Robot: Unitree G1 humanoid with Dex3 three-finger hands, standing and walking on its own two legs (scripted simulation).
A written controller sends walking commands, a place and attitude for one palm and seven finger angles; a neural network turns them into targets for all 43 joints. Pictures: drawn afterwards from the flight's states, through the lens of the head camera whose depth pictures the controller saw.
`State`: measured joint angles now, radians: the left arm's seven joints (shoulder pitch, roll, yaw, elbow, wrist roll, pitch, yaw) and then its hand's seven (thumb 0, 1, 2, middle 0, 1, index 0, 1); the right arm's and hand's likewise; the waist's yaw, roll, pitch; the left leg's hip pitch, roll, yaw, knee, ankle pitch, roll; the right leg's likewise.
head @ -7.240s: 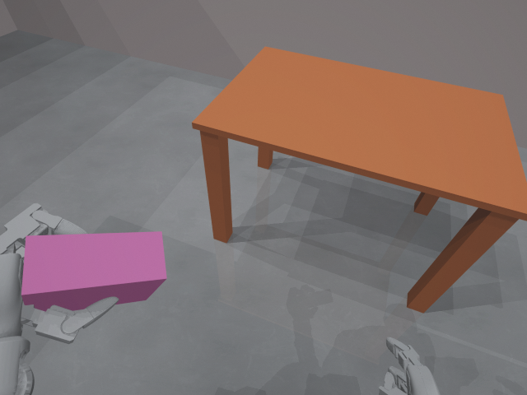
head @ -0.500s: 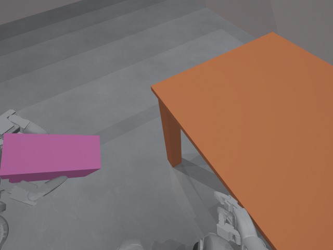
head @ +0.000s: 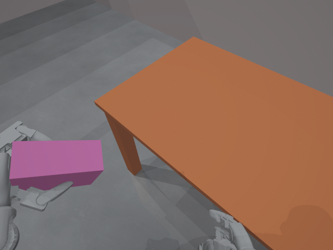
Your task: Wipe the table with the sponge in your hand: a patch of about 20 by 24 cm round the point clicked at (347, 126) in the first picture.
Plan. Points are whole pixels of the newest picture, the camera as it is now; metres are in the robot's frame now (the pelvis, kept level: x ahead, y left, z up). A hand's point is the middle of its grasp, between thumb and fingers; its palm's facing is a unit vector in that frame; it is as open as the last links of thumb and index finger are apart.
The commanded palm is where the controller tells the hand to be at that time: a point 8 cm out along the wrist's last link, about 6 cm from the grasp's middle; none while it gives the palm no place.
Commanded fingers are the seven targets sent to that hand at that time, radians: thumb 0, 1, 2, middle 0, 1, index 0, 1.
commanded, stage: turn to face it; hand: left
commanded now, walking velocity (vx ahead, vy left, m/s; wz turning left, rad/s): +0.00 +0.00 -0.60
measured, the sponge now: (71, 165) +0.22 +0.22 +0.13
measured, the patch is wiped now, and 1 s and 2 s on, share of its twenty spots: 0.00 0.00 0.00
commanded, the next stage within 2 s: come to a stop and stand still in 1.56 s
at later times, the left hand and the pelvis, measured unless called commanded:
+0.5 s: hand (114, 150) +0.25 +0.13 +0.17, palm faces +0.12 -0.84 -0.53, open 10.1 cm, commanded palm +0.21 +0.17 +0.18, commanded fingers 0.00 0.10 1.30 -1.20 -1.60 -1.20 -1.60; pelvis -0.03 -0.04 -0.01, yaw -19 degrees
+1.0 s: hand (204, 190) +0.20 -0.02 +0.17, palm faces -0.23 -0.81 -0.54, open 10.1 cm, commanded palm +0.18 +0.05 +0.18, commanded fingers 0.00 0.10 1.30 -1.20 -1.60 -1.20 -1.60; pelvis -0.12 -0.07 +0.00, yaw -39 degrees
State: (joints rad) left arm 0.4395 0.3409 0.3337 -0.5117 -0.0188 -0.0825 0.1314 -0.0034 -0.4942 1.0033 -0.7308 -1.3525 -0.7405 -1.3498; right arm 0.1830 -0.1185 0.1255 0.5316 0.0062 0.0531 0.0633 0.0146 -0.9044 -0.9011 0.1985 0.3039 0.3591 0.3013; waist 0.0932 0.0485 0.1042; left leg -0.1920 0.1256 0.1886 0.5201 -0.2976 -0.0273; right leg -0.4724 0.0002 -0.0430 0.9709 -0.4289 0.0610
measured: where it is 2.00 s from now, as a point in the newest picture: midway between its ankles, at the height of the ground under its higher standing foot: outside the picture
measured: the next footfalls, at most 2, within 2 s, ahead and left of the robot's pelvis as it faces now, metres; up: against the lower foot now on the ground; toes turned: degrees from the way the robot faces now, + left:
right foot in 0.14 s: +0.03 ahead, -0.16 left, +0.00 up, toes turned -11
left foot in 0.46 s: +0.08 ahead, +0.07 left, +0.00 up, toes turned -12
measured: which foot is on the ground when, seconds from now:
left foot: down 0.00-0.14, up 0.16-0.44, down 0.46-0.78, up 0.80-1.00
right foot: up 0.00-0.12, down 0.14-0.48, up 0.50-0.76, down 0.78-1.00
